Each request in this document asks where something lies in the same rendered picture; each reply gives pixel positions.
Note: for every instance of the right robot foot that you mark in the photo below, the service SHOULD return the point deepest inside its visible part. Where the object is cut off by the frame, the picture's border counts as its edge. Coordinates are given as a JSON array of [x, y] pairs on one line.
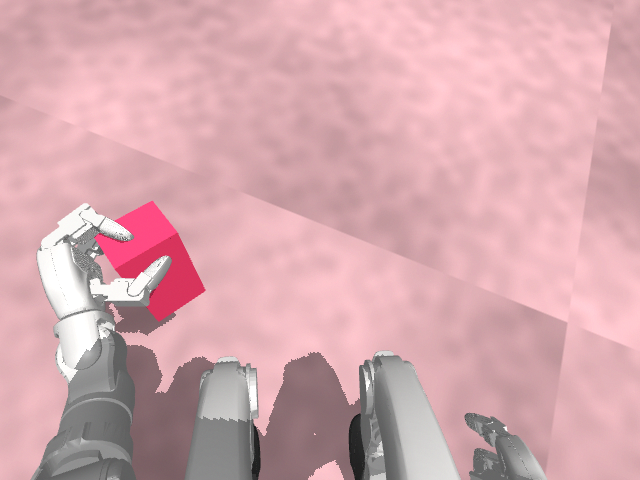
[[356, 451]]

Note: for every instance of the carton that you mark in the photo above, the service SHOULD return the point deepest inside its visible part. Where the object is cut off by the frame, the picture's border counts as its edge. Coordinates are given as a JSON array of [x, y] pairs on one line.
[[154, 237]]

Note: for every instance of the right robot hand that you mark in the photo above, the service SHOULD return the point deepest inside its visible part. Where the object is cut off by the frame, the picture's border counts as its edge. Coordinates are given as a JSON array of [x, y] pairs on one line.
[[513, 461]]

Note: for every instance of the left robot arm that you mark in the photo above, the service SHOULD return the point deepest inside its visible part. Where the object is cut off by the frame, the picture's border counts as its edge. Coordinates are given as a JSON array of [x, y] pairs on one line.
[[93, 440]]

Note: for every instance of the left robot hand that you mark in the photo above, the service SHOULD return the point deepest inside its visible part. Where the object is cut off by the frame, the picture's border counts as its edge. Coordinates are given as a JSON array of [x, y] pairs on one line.
[[73, 281]]

